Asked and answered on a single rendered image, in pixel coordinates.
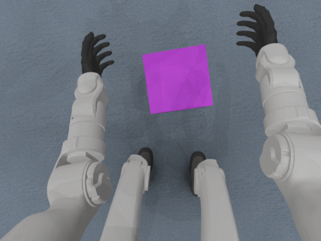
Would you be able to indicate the carton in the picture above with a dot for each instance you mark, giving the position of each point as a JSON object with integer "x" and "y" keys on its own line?
{"x": 177, "y": 79}

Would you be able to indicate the robot left upper arm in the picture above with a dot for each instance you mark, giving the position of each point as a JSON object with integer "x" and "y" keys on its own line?
{"x": 75, "y": 193}

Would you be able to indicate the robot left thigh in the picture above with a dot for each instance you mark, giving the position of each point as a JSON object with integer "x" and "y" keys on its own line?
{"x": 123, "y": 220}

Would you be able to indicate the robot right foot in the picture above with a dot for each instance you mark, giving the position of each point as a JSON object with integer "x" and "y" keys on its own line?
{"x": 196, "y": 158}

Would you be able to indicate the right robot hand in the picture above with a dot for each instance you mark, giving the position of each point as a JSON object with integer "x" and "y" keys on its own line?
{"x": 264, "y": 34}

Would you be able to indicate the right robot forearm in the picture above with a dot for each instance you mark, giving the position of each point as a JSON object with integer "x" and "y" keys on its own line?
{"x": 282, "y": 94}

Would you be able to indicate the robot right upper arm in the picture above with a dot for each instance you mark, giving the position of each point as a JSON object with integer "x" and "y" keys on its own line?
{"x": 293, "y": 161}

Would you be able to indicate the left robot hand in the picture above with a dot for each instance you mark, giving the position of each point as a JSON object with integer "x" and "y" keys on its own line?
{"x": 90, "y": 61}

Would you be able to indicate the left robot forearm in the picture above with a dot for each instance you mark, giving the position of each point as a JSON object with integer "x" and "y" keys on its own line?
{"x": 87, "y": 123}

